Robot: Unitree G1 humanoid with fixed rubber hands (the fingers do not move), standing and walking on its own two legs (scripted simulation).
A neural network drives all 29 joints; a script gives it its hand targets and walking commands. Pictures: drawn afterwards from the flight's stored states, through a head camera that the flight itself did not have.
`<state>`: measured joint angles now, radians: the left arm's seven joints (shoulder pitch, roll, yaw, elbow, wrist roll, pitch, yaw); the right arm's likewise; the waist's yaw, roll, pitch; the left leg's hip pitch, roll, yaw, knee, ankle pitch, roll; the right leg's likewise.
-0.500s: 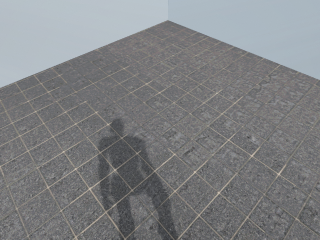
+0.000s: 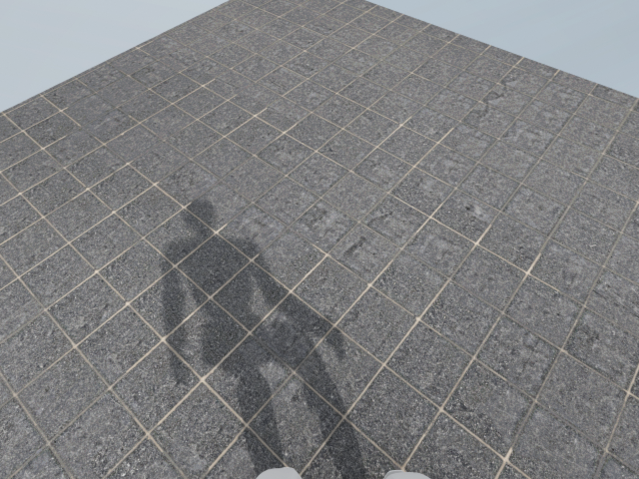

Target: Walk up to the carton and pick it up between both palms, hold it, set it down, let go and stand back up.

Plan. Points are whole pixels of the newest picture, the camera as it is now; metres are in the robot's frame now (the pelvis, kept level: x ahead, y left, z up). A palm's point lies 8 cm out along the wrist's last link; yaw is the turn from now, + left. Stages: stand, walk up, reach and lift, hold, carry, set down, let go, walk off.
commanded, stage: walk up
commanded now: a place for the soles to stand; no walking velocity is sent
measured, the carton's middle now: out of the picture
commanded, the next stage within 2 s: none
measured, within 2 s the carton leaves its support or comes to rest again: neither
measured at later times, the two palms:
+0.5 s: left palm out of the picture +0.05 +0.19 -0.13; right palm out of the picture -0.12 -0.31 -0.13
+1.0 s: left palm out of the picture +0.06 +0.08 -0.11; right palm out of the picture -0.36 -0.26 -0.09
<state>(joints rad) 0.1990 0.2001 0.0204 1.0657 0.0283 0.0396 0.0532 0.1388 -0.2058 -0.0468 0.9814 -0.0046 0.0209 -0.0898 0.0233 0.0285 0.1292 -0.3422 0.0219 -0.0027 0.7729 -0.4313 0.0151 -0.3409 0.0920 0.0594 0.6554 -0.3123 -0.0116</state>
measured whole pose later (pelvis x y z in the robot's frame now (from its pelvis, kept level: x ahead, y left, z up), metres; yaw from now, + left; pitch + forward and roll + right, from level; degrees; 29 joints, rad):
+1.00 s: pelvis -0.20 -0.03 +0.02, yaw -48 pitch -4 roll -1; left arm 0.15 0.28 0.07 0.89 0.04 0.10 -0.08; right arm 0.22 -0.24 -0.04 0.91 -0.03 -0.01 -0.07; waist -0.01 -0.04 0.12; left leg -0.20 0.03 0.12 0.54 -0.27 0.04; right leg -0.49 0.11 0.10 1.03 -0.38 0.05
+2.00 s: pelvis -0.35 -0.20 +0.01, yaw -105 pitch -4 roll +1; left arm 0.24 0.27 0.10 0.88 0.05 0.08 -0.12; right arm 0.30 -0.20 -0.03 0.75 -0.06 -0.06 -0.08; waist 0.02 -0.06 0.05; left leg -0.18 0.11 0.21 0.54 -0.28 -0.02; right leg -0.55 -0.03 0.07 1.07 -0.33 0.10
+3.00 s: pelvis -0.64 -0.49 +0.00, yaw -146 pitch -3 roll +2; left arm 0.24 0.26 0.05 0.85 0.04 0.01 -0.08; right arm 0.47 -0.24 -0.03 0.86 -0.05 -0.06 -0.03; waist -0.03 -0.02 0.07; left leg -0.07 0.18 0.31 0.61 -0.43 -0.10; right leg -0.56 -0.09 0.00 0.80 -0.19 0.03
